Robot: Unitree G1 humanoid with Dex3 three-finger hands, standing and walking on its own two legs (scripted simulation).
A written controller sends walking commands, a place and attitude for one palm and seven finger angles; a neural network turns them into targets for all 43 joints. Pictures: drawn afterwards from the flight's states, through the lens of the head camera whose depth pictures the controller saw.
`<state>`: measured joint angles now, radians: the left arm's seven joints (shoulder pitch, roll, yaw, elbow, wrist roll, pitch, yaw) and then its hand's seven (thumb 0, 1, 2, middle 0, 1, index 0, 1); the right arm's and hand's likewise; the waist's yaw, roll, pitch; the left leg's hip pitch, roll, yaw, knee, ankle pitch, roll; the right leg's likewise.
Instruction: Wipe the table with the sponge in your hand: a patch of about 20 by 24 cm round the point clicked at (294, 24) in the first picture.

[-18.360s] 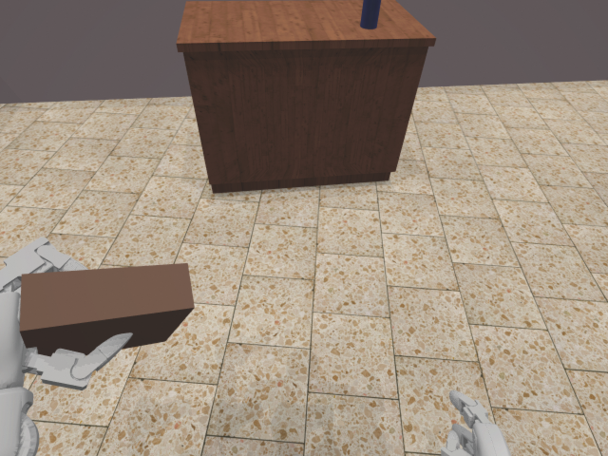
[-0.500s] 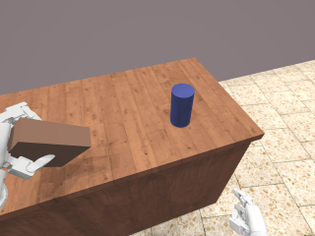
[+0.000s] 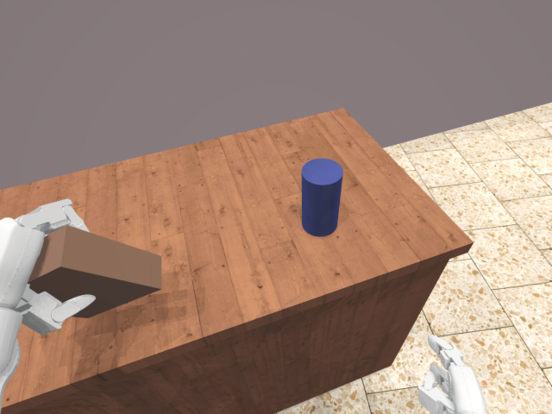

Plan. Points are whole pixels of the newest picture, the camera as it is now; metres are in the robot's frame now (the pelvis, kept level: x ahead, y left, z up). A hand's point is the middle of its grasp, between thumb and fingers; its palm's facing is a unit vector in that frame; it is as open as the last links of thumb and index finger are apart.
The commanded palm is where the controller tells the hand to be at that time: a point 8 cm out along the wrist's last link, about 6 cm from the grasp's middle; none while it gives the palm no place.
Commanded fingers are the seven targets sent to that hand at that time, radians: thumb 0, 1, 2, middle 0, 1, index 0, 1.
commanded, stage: turn the palm down, sponge in hand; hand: left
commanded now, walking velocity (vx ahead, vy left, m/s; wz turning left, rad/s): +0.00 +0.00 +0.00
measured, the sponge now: (95, 282) +0.22 +0.27 +0.12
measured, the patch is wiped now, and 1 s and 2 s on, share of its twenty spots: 0.00 0.00 0.00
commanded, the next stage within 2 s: move the sponge above the wiping area in 1.14 s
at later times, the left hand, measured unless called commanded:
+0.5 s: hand (43, 260) +0.21 +0.30 +0.18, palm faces +0.24 -0.17 -0.96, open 8.9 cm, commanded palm +0.18 +0.29 +0.24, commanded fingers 0.00 0.10 1.30 -1.20 -1.60 -1.20 -1.60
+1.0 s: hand (59, 271) +0.21 +0.28 +0.17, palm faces +0.21 -0.10 -0.97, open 8.9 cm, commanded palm +0.17 +0.27 +0.24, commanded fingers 0.00 0.10 1.30 -1.20 -1.60 -1.20 -1.60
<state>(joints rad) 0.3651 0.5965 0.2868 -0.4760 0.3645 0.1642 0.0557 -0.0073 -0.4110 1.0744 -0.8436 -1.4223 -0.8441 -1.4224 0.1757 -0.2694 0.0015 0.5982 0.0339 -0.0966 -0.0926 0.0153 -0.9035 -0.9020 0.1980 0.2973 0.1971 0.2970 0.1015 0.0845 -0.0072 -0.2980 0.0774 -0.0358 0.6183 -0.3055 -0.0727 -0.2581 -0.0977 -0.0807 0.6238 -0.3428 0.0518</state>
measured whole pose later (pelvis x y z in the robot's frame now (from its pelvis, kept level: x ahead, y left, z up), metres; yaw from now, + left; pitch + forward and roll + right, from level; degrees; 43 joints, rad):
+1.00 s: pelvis -0.02 -0.02 +0.01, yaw +1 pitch -4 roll +0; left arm 0.11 0.56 0.05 -0.31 0.77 0.37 -0.04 -0.01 -0.41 1.08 -0.84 -1.42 -0.85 -1.42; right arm 0.02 -0.26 0.05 0.68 0.05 -0.09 -0.07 0.02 -0.90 -0.90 0.20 0.30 0.20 0.30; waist 0.15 0.13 -0.01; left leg -0.21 0.09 -0.05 0.49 -0.21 -0.08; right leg -0.18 -0.08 -0.10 0.54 -0.28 0.03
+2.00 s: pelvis -0.01 +0.00 +0.01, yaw +1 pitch -3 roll +0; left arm 0.07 0.53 -0.02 -0.21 0.86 0.38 -0.04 -0.01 -0.41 1.08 -0.84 -1.42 -0.85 -1.42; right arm 0.02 -0.26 0.05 0.70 0.04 -0.09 -0.06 0.02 -0.90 -0.90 0.20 0.30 0.20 0.30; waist 0.16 0.11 0.00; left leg -0.21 0.07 -0.05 0.49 -0.23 -0.07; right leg -0.17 -0.09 -0.10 0.51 -0.28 0.04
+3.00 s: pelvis -0.01 +0.00 +0.01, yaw +0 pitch -2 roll +0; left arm -0.06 0.49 -0.03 0.03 0.91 0.37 0.00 0.00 -0.41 1.08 -0.84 -1.43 -0.85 -1.43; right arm 0.03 -0.25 0.05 0.71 0.05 -0.09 -0.07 0.01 -0.90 -0.90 0.20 0.30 0.20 0.30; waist 0.13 0.10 -0.01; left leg -0.22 0.08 -0.04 0.48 -0.22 -0.07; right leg -0.19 -0.09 -0.09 0.51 -0.27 0.04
